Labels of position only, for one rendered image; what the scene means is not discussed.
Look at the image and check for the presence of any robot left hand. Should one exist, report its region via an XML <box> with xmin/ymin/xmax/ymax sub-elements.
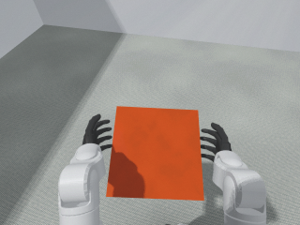
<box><xmin>82</xmin><ymin>114</ymin><xmax>113</xmax><ymax>151</ymax></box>

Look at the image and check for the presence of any robot left forearm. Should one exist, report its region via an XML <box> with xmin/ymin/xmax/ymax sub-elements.
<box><xmin>58</xmin><ymin>143</ymin><xmax>106</xmax><ymax>225</ymax></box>

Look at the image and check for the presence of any carton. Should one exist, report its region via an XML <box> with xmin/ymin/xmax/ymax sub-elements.
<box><xmin>106</xmin><ymin>106</ymin><xmax>204</xmax><ymax>201</ymax></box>

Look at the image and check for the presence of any robot right hand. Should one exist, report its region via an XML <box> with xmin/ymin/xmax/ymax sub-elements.
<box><xmin>200</xmin><ymin>122</ymin><xmax>232</xmax><ymax>162</ymax></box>

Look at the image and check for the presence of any robot right forearm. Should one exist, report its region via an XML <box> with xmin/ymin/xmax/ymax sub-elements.
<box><xmin>212</xmin><ymin>150</ymin><xmax>267</xmax><ymax>225</ymax></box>

